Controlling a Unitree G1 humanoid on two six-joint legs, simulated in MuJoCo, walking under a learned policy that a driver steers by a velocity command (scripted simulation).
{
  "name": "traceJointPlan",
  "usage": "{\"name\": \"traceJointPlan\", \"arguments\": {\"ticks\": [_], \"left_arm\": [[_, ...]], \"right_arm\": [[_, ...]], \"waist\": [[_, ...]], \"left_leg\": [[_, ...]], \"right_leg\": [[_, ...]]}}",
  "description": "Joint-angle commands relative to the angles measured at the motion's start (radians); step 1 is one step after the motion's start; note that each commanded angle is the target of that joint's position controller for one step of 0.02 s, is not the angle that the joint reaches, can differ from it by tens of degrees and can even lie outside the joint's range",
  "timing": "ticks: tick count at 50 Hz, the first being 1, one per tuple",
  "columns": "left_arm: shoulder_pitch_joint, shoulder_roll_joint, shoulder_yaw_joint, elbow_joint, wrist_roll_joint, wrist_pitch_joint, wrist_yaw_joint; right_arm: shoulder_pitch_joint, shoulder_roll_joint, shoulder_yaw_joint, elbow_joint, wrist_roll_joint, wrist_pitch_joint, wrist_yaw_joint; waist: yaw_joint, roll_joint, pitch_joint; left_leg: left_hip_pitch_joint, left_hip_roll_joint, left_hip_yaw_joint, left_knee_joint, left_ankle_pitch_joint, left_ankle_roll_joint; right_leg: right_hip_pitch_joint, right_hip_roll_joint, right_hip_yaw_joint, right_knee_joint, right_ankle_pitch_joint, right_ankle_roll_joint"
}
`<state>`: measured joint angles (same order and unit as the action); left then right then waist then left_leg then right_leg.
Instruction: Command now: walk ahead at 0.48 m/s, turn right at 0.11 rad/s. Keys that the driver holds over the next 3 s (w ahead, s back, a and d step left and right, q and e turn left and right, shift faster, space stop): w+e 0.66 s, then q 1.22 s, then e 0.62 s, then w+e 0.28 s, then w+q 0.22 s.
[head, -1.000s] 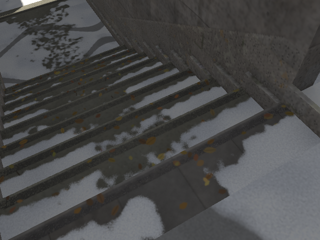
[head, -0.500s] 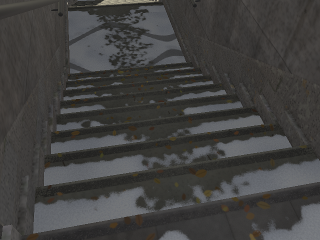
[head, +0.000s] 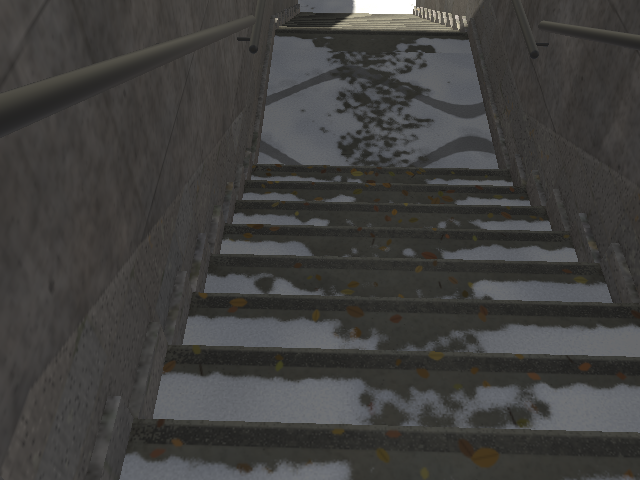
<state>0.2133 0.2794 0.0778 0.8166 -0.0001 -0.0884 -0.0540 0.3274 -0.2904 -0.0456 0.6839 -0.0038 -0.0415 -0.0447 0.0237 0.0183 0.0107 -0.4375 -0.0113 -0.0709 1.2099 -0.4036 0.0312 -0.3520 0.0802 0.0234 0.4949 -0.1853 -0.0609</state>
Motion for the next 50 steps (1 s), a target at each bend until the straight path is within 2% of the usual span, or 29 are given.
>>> {"name": "traceJointPlan", "arguments": {"ticks": [1, 6, 9, 10, 12, 14, 15, 16, 17, 18, 20, 23, 25, 28, 30, 32, 33, 35, 37, 38, 39, 41, 43, 44, 45, 46, 47, 49, 50], "left_arm": [[0.051, 0.092, 0.007, -0.046, -0.005, -0.001, 0.021], [0.094, 0.16, 0.023, -0.038, -0.018, 0.014, 0.057], [0.151, 0.157, 0.021, -0.03, -0.014, 0.033, 0.061], [0.18, 0.155, 0.017, -0.02, -0.017, 0.045, 0.066], [0.175, 0.136, 0.014, -0.043, -0.009, 0.056, 0.07], [0.148, 0.096, 0.006, -0.085, -0.014, 0.073, 0.078], [0.169, 0.039, -0.01, -0.118, -0.008, 0.072, 0.076], [0.344, -0.03, -0.03, -0.108, -0.006, 0.064, 0.071], [0.387, 0.03, -0.018, -0.11, -0.037, 0.055, 0.071], [0.297, 0.104, 0.009, -0.101, -0.043, 0.06, 0.076], [0.211, 0.1, 0.018, -0.118, -0.037, 0.093, 0.077], [0.199, 0.066, 0.02, -0.141, -0.03, 0.112, 0.075], [0.135, 0.061, 0.02, -0.174, -0.011, 0.119, 0.069], [0.083, 0.008, -0.006, -0.196, -0.006, 0.108, 0.055], [0.096, 0.048, 0.007, -0.167, -0.018, 0.102, 0.042], [0.004, 0.042, 0.01, -0.198, -0.04, 0.101, 0.038], [-0.057, 0.042, 0.004, -0.213, -0.024, 0.097, 0.038], [-0.209, 0.04, 0.003, -0.256, -0.01, 0.069, 0.026], [-0.277, 0.022, -0.013, -0.268, -0.003, 0.035, -0.011], [-0.28, 0.01, -0.021, -0.251, -0.006, 0.034, -0.036], [-0.251, -0.006, -0.02, -0.231, 0.004, 0.028, -0.05], [-0.179, 0.01, -0.007, -0.183, -0.04, 0.04, -0.042], [-0.043, 0.047, 0.005, -0.088, -0.031, 0.039, -0.022], [0.099, 0.053, 0.017, -0.024, -0.017, 0.038, -0.012], [0.262, 0.102, 0.034, 0.029, 0.015, 0.038, 0.0], [0.291, 0.168, 0.02, 0.045, 0.055, 0.019, -0.005], [0.264, 0.183, 0.016, 0.036, 0.033, 0.024, -0.025], [0.112, 0.119, -0.001, 0.027, 0.013, 0.048, -0.044], [0.046, 0.125, -0.007, 0.039, 0.001, 0.054, -0.042]], "right_arm": [[-0.042, -0.09, -0.031, -0.111, 0.01, -0.042, 0.01], [-0.173, -0.034, 0.0, -0.145, -0.004, -0.056, 0.027], [-0.215, -0.031, -0.001, -0.154, 0.004, -0.067, 0.041], [-0.213, -0.063, -0.017, -0.152, 0.011, -0.072, 0.037], [-0.184, -0.094, -0.035, -0.137, 0.008, -0.081, 0.039], [-0.058, -0.09, -0.051, -0.118, 0.018, -0.085, 0.045], [0.065, -0.147, -0.069, -0.101, 0.009, -0.082, 0.042], [0.109, -0.193, -0.078, -0.093, 0.013, -0.068, 0.041], [0.141, -0.178, -0.084, -0.044, 0.024, -0.06, 0.059], [0.11, -0.107, -0.068, -0.046, 0.02, -0.064, 0.066], [0.007, -0.056, -0.051, -0.041, 0.023, -0.068, 0.073], [-0.036, -0.049, -0.055, 0.004, 0.016, -0.086, 0.065], [0.007, -0.068, -0.063, 0.042, 0.01, -0.092, 0.065], [0.023, -0.127, -0.084, 0.092, 0.009, -0.082, 0.053], [0.027, -0.139, -0.079, 0.096, -0.015, -0.085, 0.058], [0.109, -0.093, -0.073, 0.135, 0.009, -0.079, 0.045], [0.152, -0.084, -0.068, 0.156, 0.023, -0.076, 0.03], [0.26, -0.078, -0.058, 0.168, 0.007, -0.064, 0.004], [0.246, -0.062, -0.038, 0.167, 0.014, -0.046, -0.024], [0.179, -0.086, -0.036, 0.14, 0.006, -0.042, -0.024], [0.157, -0.116, -0.045, 0.138, 0.016, -0.034, -0.022], [0.117, -0.126, -0.047, 0.154, 0.019, -0.015, -0.006], [0.127, -0.101, -0.041, 0.182, 0.033, 0.004, 0.002], [0.137, -0.086, -0.041, 0.199, 0.038, 0.014, 0.0], [0.157, -0.081, -0.04, 0.218, 0.044, 0.013, 0.0], [0.346, 0.031, -0.03, 0.242, 0.037, 0.013, 0.01], [0.466, 0.018, -0.021, 0.248, 0.053, -0.001, 0.029], [0.385, -0.019, -0.034, 0.231, 0.074, 0.015, 0.007], [0.342, 0.033, -0.017, 0.2, 0.075, 0.04, -0.014]], "waist": [[-0.009, -0.06, -0.044], [0.013, -0.092, -0.009], [0.025, -0.123, -0.031], [0.02, -0.116, -0.016], [-0.008, -0.111, -0.034], [-0.103, -0.149, -0.074], [-0.138, -0.017, -0.166], [-0.082, 0.271, -0.239], [-0.076, 0.378, -0.217], [-0.088, 0.179, -0.076], [-0.06, 0.056, 0.041], [-0.019, 0.123, 0.067], [-0.034, 0.076, 0.045], [-0.036, 0.039, -0.016], [-0.041, -0.009, -0.043], [-0.087, 0.049, 0.025], [-0.112, 0.07, 0.034], [-0.175, 0.058, 0.101], [-0.161, 0.044, 0.136], [-0.154, 0.01, 0.153], [-0.143, 0.022, 0.133], [-0.1, 0.058, 0.117], [-0.045, -0.013, 0.067], [0.036, -0.006, -0.007], [0.124, 0.01, -0.088], [0.049, -0.22, -0.232], [0.012, -0.362, -0.392], [-0.04, -0.218, -0.348], [-0.093, -0.178, -0.325]], "left_leg": [[-0.241, 0.1, -0.048, -0.083, 0.077, -0.007], [-0.118, 0.06, 0.023, -0.463, 0.224, -0.05], [0.073, -0.008, 0.046, -0.525, 0.395, -0.071], [0.088, -0.004, 0.029, -0.56, 0.369, -0.078], [0.187, -0.02, 0.042, -0.569, 0.414, -0.083], [0.329, 0.014, 0.036, -0.684, 0.314, -0.033], [0.508, 0.18, -0.112, -0.724, 0.331, 0.044], [0.68, 0.384, -0.382, -0.746, 0.346, 0.172], [0.64, 0.459, -0.629, -0.869, 0.071, 0.256], [0.511, 0.417, -0.577, -0.911, -0.032, 0.246], [0.318, 0.342, -0.35, -0.963, 0.067, 0.224], [0.234, 0.248, -0.132, -0.987, 0.189, 0.148], [0.278, 0.271, -0.091, -0.955, 0.367, 0.172], [0.317, 0.304, -0.021, -0.885, 0.571, 0.177], [0.296, 0.338, -0.005, -0.833, 0.528, 0.191], [0.417, 0.358, -0.009, -0.792, 0.398, 0.151], [0.519, 0.367, -0.018, -0.754, 0.36, 0.13], [0.595, 0.359, -0.019, -0.7, 0.362, 0.114], [0.484, 0.329, 0.016, -0.677, 0.328, 0.086], [0.23, 0.263, 0.099, -0.705, 0.188, 0.051], [0.057, 0.242, 0.119, -0.693, 0.112, 0.043], [0.072, 0.223, 0.1, -0.577, 0.027, 0.012], [0.201, 0.207, 0.073, -0.343, -0.004, -0.018], [0.172, 0.181, 0.093, -0.149, 0.067, -0.029], [0.041, 0.118, 0.117, 0.075, 0.052, -0.06], [-0.235, 0.014, 0.024, 0.538, -0.623, -0.12], [-0.311, 0.01, -0.173, 0.638, -0.55, -0.138], [-0.269, 0.058, -0.159, 0.594, -0.4, -0.146], [-0.287, 0.08, -0.096, 0.644, -0.316, -0.148]], "right_leg": [[0.223, -0.267, 0.444, -0.262, -0.067, -0.211], [0.094, -0.216, 0.31, -0.264, 0.1, -0.196], [0.003, -0.183, 0.28, -0.226, 0.194, -0.173], [0.012, -0.186, 0.3, -0.221, 0.173, -0.161], [0.008, -0.177, 0.331, -0.158, 0.132, -0.143], [0.011, -0.13, 0.338, -0.014, 0.147, -0.082], [-0.07, -0.066, 0.279, 0.244, -0.005, -0.034], [-0.263, 0.018, 0.166, 0.555, -0.412, 0.01], [-0.436, -0.028, 0.114, 0.75, -0.412, 0.017], [-0.481, -0.073, 0.122, 0.863, -0.302, 0.021], [-0.444, -0.118, 0.126, 0.86, -0.156, 0.027], [-0.361, -0.173, 0.119, 0.68, -0.055, 0.026], [-0.403, -0.165, 0.118, 0.584, -0.031, 0.02], [-0.4, -0.183, 0.082, 0.491, 0.058, 0.019], [-0.381, -0.179, 0.069, 0.575, 0.217, 0.007], [-0.564, -0.202, 0.165, 0.562, 0.257, -0.006], [-0.668, -0.186, 0.169, 0.532, 0.22, -0.007], [-0.779, -0.15, 0.156, 0.416, 0.242, -0.01], [-0.646, -0.164, 0.108, 0.201, 0.424, -0.003], [-0.355, -0.135, 0.005, 0.074, 0.62, 0.002], [-0.112, -0.112, -0.007, 0.094, 0.743, 0.005], [-0.047, -0.124, 0.038, 0.062, 0.707, 0.018], [0.019, -0.153, 0.059, -0.131, 0.739, 0.015], [0.223, -0.146, 0.031, -0.182, 0.795, 0.021], [0.496, -0.149, -0.017, -0.119, 0.851, 0.025], [0.804, -0.331, 0.105, 0.197, 1.387, -0.036], [0.844, -0.455, 0.222, 0.285, 1.492, -0.137], [0.541, -0.508, 0.303, 0.113, 1.018, -0.192], [0.396, -0.574, 0.398, -0.003, 0.7, -0.233]]}}
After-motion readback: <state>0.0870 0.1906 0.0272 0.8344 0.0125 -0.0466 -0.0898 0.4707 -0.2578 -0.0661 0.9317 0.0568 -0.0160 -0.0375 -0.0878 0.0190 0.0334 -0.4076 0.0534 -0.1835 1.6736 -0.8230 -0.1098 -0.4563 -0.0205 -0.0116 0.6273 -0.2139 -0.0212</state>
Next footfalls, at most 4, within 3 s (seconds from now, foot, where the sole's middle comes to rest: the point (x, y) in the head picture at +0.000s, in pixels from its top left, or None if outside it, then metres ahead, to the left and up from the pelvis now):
0.28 left None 0.28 0.13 -0.77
0.90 right None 0.50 -0.30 -0.92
1.42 left None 0.52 -0.07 -0.92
2.04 right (466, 472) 0.55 -0.29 -0.92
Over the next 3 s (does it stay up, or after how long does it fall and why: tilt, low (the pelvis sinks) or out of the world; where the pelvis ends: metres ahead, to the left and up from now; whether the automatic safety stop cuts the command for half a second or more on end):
stays up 0.60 -0.26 -0.18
